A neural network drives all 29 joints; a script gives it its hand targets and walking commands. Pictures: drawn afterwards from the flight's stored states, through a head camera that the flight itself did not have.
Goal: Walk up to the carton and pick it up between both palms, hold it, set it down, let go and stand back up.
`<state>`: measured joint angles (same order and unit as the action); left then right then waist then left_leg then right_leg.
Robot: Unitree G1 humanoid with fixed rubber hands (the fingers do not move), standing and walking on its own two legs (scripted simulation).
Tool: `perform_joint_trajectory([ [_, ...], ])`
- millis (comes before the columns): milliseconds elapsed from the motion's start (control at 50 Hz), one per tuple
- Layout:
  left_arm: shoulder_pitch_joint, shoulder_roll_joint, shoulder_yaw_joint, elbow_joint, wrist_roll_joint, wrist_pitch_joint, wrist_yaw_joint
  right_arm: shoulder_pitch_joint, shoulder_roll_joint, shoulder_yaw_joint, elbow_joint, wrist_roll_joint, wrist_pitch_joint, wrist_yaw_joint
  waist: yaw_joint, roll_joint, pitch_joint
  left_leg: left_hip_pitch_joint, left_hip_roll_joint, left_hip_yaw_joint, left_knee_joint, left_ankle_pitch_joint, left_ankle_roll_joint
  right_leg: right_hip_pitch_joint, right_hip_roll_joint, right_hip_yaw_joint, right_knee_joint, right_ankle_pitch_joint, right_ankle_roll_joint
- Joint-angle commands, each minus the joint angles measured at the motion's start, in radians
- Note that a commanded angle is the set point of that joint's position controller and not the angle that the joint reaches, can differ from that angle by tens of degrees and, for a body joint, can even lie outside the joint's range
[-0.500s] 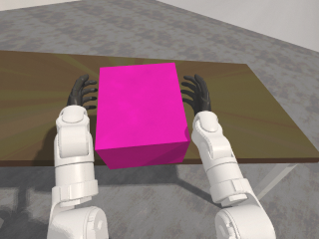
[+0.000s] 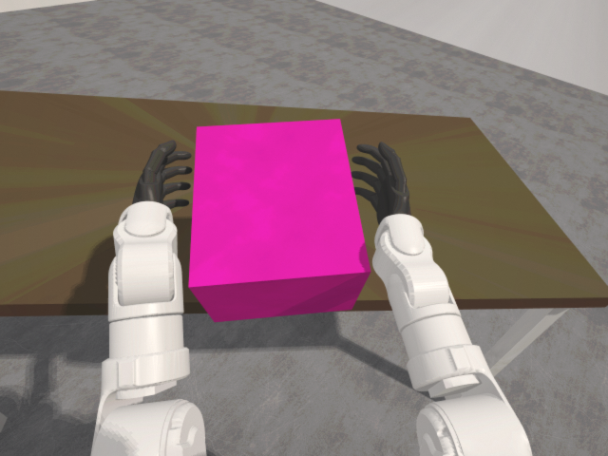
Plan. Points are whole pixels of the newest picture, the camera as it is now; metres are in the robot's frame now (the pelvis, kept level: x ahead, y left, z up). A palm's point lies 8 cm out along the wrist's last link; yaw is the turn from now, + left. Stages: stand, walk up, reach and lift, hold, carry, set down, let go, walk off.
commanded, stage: hold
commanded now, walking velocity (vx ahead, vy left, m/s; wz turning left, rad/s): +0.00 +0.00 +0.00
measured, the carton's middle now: (276, 221) +0.40 +0.01 +0.11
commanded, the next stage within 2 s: none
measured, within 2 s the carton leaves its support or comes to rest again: neither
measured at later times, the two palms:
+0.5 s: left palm (139, 208) +0.36 +0.17 +0.17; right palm (380, 205) +0.35 -0.12 +0.18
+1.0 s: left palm (149, 210) +0.36 +0.16 +0.17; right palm (385, 209) +0.36 -0.13 +0.17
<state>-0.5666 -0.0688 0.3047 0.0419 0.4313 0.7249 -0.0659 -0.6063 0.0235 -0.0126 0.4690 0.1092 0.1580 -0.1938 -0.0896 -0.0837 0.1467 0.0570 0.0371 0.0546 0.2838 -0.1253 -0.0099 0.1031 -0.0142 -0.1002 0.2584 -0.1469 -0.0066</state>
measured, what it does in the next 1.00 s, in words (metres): stands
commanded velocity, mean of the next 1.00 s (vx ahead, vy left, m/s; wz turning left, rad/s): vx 0.00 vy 0.00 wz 0.00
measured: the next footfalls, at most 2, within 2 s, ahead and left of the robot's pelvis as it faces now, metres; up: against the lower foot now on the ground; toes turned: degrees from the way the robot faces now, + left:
none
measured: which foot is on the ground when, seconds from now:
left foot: down 0.00-1.00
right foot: down 0.00-1.00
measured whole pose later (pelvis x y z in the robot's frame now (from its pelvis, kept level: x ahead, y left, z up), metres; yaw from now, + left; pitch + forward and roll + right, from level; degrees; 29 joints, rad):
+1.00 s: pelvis +0.00 +0.00 +0.00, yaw +1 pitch -12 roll +0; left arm -0.55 -0.06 0.30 0.03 0.44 0.73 -0.08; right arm -0.60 0.05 -0.03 0.47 0.09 0.16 -0.18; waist -0.10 -0.08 0.15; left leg 0.06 0.03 0.04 0.28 -0.12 -0.01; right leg 0.11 -0.02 -0.12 0.26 -0.15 -0.01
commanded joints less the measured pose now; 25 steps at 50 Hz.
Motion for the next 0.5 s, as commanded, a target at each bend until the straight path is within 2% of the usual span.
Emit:
perform_joint_trajectory([
  [0,-0.556,-0.325,-0.35,-0.114,-0.144,-0.069,-0.16,-0.642,0.391,0.31,-0.243,0.023,-0.039,0.109,0.014,0.04,-0.379,0.06,-0.07,0.047,-0.028,0.123,0.028,0.09,0.026,-0.013,-0.022,0.208,0.058],
  [120,-0.545,-0.329,-0.338,-0.113,-0.135,-0.048,-0.182,-0.574,0.365,0.261,-0.185,0.001,-0.019,0.108,-0.021,0.087,-0.335,0.08,-0.064,0.048,-0.033,0.11,0.008,0.063,0.026,-0.028,-0.034,0.144,0.044],
  [260,-0.538,-0.357,-0.381,-0.145,-0.151,-0.047,-0.177,-0.578,0.354,0.25,-0.22,0.003,-0.031,0.12,-0.041,0.121,-0.357,0.117,-0.052,0.034,-0.01,0.179,-0.021,0.043,0.042,-0.048,-0.031,0.129,0.028],
  [420,-0.527,-0.365,-0.415,-0.184,-0.16,-0.053,-0.152,-0.584,0.352,0.287,-0.259,0.021,-0.038,0.129,-0.024,0.114,-0.381,0.146,-0.044,0.023,0.004,0.234,-0.026,0.023,0.052,-0.051,-0.026,0.136,0.023],
  [480,-0.532,-0.363,-0.413,-0.183,-0.16,-0.054,-0.146,-0.595,0.352,0.294,-0.257,0.024,-0.039,0.132,-0.013,0.111,-0.376,0.143,-0.044,0.023,-0.001,0.218,-0.022,0.017,0.051,-0.048,-0.03,0.121,0.023],
])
